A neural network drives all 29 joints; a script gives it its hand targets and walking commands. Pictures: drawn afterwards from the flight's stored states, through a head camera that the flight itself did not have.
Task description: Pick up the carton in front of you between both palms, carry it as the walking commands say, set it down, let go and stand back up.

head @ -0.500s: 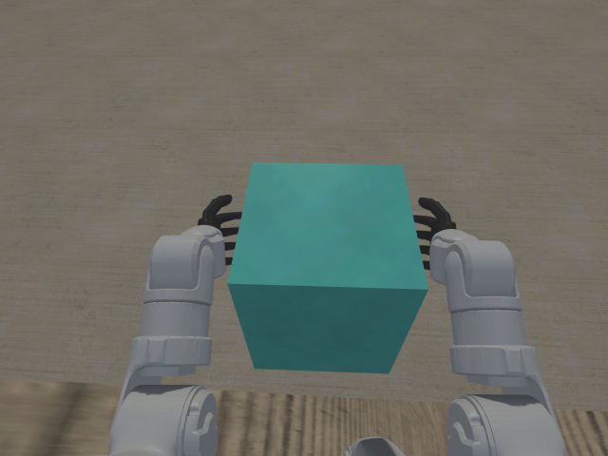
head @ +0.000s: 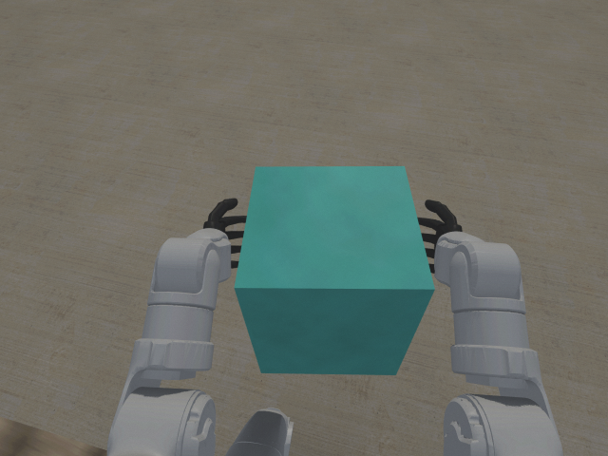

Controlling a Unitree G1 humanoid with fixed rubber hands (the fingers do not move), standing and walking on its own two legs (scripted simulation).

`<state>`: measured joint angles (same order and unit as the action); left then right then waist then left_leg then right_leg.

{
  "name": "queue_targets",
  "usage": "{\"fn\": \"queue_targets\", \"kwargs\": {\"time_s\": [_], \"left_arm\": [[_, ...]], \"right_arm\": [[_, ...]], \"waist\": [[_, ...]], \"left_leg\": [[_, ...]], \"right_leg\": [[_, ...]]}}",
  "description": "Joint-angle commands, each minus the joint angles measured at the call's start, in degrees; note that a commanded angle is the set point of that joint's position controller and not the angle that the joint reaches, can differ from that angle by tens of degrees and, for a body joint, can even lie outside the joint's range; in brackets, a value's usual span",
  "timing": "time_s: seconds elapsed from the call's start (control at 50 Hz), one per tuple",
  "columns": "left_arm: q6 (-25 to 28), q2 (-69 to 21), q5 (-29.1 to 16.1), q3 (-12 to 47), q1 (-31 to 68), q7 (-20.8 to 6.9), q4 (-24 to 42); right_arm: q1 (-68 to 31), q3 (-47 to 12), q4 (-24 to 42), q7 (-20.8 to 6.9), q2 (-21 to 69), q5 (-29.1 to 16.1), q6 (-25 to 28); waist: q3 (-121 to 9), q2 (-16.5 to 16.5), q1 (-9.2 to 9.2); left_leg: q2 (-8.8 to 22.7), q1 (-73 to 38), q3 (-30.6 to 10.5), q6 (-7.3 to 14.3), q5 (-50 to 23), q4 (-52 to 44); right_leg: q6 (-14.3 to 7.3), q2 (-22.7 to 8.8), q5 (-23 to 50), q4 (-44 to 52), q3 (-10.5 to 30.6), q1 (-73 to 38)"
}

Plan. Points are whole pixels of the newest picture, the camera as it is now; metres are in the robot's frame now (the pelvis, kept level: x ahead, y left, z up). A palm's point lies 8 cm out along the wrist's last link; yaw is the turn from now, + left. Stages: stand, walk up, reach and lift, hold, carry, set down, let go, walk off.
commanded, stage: carry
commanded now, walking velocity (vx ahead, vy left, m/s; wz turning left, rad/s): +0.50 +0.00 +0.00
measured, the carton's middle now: (328, 275) +0.36 +0.03 +0.01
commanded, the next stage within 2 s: none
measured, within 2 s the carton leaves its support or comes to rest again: neither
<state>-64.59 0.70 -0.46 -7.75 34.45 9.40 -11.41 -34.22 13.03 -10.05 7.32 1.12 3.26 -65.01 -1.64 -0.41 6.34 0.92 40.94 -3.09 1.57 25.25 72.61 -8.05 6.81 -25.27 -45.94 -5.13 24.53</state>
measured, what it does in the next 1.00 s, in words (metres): goes down: left foot 0.12 m lower, then right foot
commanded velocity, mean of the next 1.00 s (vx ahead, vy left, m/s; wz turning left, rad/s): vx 0.50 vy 0.00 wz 0.00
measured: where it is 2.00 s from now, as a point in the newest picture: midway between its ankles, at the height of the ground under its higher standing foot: (333, 225)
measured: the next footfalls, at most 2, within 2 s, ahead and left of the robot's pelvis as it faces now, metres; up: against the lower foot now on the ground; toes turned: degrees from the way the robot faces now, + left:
left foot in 0.26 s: +0.41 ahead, +0.09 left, -0.12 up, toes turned +3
right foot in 0.72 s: +0.71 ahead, -0.07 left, -0.13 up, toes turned -4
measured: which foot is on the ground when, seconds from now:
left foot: up 0.00-0.24, down 0.26-0.74, up 0.76-1.00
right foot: down 0.00-0.28, up 0.30-0.70, down 0.72-1.00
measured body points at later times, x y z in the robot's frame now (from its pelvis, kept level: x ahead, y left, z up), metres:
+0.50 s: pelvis +0.36 +0.04 -0.10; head +0.43 +0.05 +0.34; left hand +0.74 +0.17 -0.05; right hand +0.71 -0.14 -0.04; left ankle +0.37 +0.09 -0.82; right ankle +0.39 -0.11 -0.73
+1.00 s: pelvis +0.68 +0.00 -0.07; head +0.70 -0.02 +0.38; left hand +1.01 +0.17 +0.02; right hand +1.04 -0.13 +0.01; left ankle +0.72 +0.16 -0.76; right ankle +0.67 -0.07 -0.82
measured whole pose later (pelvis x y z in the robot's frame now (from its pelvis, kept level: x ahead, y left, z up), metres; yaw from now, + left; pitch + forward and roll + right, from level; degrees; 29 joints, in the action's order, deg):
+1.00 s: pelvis +0.68 +0.00 -0.07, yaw +2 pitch +6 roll +3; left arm -66.9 -4.4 3.1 -12.7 26.5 6.3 3.4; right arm -28.3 11.0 1.4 7.1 4.9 5.2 -66.5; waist -3.7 -1.3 2.1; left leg 2.8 33.5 4.1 -2.0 16.7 46.8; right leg -4.4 -0.8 -8.5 -15.6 -5.6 13.1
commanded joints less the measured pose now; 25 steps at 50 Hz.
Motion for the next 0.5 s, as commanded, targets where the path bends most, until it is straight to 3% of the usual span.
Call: {"fn": "queue_targets", "kwargs": {"time_s": [0.0, 0.02, 0.04, 0.08, 0.12, 0.14, 0.18, 0.2, 0.22, 0.24, 0.26, 0.28, 0.3, 0.32, 0.36, 0.38, 0.4, 0.42, 0.48], "left_arm": [[3.0, -69.4, -29.4, 37.7, 49.7, -16.4, 12.1], [3.5, -70.4, -29.5, 37.6, 47.9, -16.6, 12.1], [3.7, -70.6, -29.2, 37.7, 46.9, -16.7, 12.2], [4.3, -69.7, -28.9, 37.4, 44.4, -16.8, 12.5], [4.7, -68.6, -28.6, 37.7, 43.1, -16.8, 12.8], [4.7, -68.0, -28.5, 37.8, 42.2, -16.7, 13.3], [4.3, -65.9, -27.7, 37.1, 39.3, -16.6, 12.2], [4.0, -64.7, -26.8, 36.9, 38.4, -16.4, 11.5], [3.8, -63.6, -26.3, 36.8, 38.1, -16.3, 10.5], [3.2, -62.2, -25.8, 36.6, 37.9, -16.4, 9.2], [2.5, -62.5, -25.2, 35.9, 39.1, -16.3, 8.8], [1.3, -59.5, -24.2, 34.6, 38.2, -15.7, 6.8], [0.6, -59.7, -23.7, 33.6, 37.1, -15.1, 7.7], [0.7, -60.5, -22.9, 33.9, 39.8, -14.5, 9.3], [1.3, -62.8, -21.7, 33.0, 42.3, -13.7, 12.2], [1.6, -63.4, -20.8, 33.0, 41.7, -13.3, 13.0], [1.9, -63.7, -19.8, 32.9, 41.4, -13.0, 13.9], [2.2, -63.9, -19.0, 33.1, 40.7, -12.6, 14.6], [3.5, -63.1, -16.5, 33.7, 37.4, -11.6, 15.7]], "right_arm": [[-39.2, -33.3, 7.2, -11.2, 58.1, -18.3, 2.9], [-38.2, -34.0, 7.8, -11.1, 58.6, -18.1, 3.3], [-38.4, -34.5, 8.5, -10.9, 58.7, -18.1, 3.6], [-38.1, -35.9, 10.0, -10.5, 58.5, -18.1, 3.8], [-38.0, -37.4, 11.6, -10.1, 57.9, -18.0, 3.8], [-37.9, -37.7, 12.7, -9.9, 56.8, -18.1, 3.7], [-37.0, -37.7, 12.9, -9.6, 54.2, -17.9, 3.0], [-35.9, -37.4, 12.3, -9.6, 53.3, -17.6, 2.6], [-34.8, -36.9, 11.9, -9.9, 52.5, -17.3, 2.1], [-33.4, -35.8, 10.6, -10.0, 50.6, -17.0, 1.6], [-35.1, -35.6, 10.0, -10.2, 48.1, -17.1, 1.3], [-32.4, -35.3, 5.6, -10.4, 48.9, -18.3, 0.6], [-31.3, -35.3, 5.7, -10.6, 49.7, -19.1, 0.8], [-33.8, -36.8, 7.5, -11.1, 53.9, -21.5, 0.8], [-42.8, -39.9, 12.9, -12.2, 59.8, -26.0, 1.4], [-44.4, -41.6, 14.2, -12.6, 62.7, -28.2, 1.5], [-46.2, -42.5, 15.6, -12.9, 64.5, -29.5, 2.0], [-46.7, -43.0, 16.5, -13.1, 65.0, -30.3, 2.4], [-44.1, -43.9, 16.5, -13.9, 65.6, -31.0, 3.4]], "waist": [[-23.8, -4.4, -1.91], [-23.5, -2.1, -0.52], [-23.4, -1.7, 1.06], [-22.0, -0.9, 2.88], [-19.9, -3.4, 3.26], [-19.5, -5.2, 2.82], [-19.0, -5.6, 1.38], [-19.5, -5.9, -0.43], [-21.4, -5.8, -4.83], [-24.0, -0.8, -7.91], [-28.6, 11.1, -5.72], [-34.8, 12.2, -9.84], [-38.8, 13.2, -12.30], [-36.7, 3.9, -11.79], [-33.1, 2.2, -10.15], [-30.2, 0.2, -9.19], [-29.8, 1.5, -9.18], [-29.5, 4.0, -9.49], [-29.7, 7.2, -10.49]], "left_leg": [[1.3, 4.2, 2.0, 0.5, -15.4, -3.1], [2.3, 10.8, 0.1, 1.0, -24.8, -11.9], [0.6, 13.6, 2.8, 1.1, -27.9, -16.8], [-1.1, 5.5, 5.3, 0.4, -38.0, -31.2], [-2.5, -5.4, 7.9, 0.9, -45.8, -41.6], [-3.3, -10.2, 9.5, 1.2, -48.1, -44.8], [-2.8, -16.3, 9.4, 2.3, -51.7, -49.8], [-1.9, -20.3, 9.2, 3.4, -51.8, -53.2], [-0.8, -28.8, 9.7, 4.3, -50.1, -56.3], [1.6, -41.1, 7.4, 5.0, -47.5, -53.1], [17.0, -63.6, -5.5, 10.9, -80.9, -32.8], [20.7, -74.7, -16.9, 15.8, -73.7, -29.2], [23.3, -73.1, -28.1, 20.8, -44.0, -37.8], [19.2, -65.8, -27.8, 17.8, -27.1, -42.2], [16.9, -55.5, -24.9, 15.4, -34.8, -41.8], [15.9, -49.1, -21.4, 14.9, -32.5, -44.1], [14.8, -47.0, -19.9, 14.6, -30.2, -45.0], [14.4, -46.7, -18.5, 14.4, -32.5, -44.7], [12.3, -49.5, -13.8, 13.4, -45.0, -43.2]], "right_leg": [[-6.4, -19.4, 38.7, 10.5, 28.3, -20.2], [-4.2, -13.9, 32.4, 5.1, 23.5, -25.7], [-3.3, -12.0, 33.5, 3.7, 21.8, -29.6], [-3.4, -8.9, 28.5, 2.3, 18.0, -26.1], [-2.6, -7.3, 24.7, 0.7, 14.6, -20.3], [-1.7, -6.5, 23.5, -1.2, 12.4, -18.5], [-0.4, -6.7, 22.4, -7.2, 11.4, -19.4], [0.1, -7.1, 27.1, -12.6, 11.0, -20.5], [1.0, -7.9, 34.1, -21.6, 9.1, -18.5], [2.7, -6.8, 27.9, -32.4, 6.3, -9.4], [6.2, -4.2, -13.3, -47.5, 5.5, 13.1], [6.5, -3.8, -17.0, -52.7, 8.4, 25.4], [6.4, -3.7, -13.6, -54.5, 8.3, 29.9], [5.9, -6.8, -5.6, -45.5, 9.2, 29.1], [6.1, -7.5, 0.0, -41.6, 8.5, 26.5], [6.5, -8.2, 1.6, -36.1, 8.4, 24.6], [6.6, -8.7, 0.5, -32.9, 7.7, 23.5], [6.7, -9.0, -0.2, -30.9, 6.7, 24.5], [6.6, -9.5, 5.1, -23.5, 4.9, 26.9]]}}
